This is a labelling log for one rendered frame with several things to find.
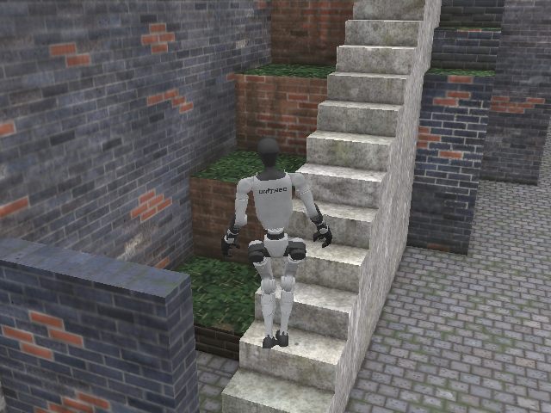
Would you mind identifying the robot right forearm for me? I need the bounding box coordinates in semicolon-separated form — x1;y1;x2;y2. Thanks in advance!
310;203;328;234

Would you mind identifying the robot left upper arm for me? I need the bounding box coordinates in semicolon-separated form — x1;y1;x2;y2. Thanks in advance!
234;176;253;226

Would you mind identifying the robot right upper arm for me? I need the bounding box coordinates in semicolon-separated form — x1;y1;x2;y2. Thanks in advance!
289;173;319;218

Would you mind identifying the robot right hand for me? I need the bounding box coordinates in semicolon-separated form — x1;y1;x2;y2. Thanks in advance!
313;226;332;248

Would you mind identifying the robot left shin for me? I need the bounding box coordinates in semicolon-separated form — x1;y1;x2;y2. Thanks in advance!
261;280;276;339

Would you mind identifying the humanoid robot torso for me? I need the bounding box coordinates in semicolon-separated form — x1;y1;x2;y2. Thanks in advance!
252;170;293;258

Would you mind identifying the robot left hand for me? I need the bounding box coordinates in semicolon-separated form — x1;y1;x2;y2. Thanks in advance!
221;235;240;257

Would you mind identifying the robot left forearm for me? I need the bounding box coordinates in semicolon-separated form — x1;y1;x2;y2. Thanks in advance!
224;213;242;243

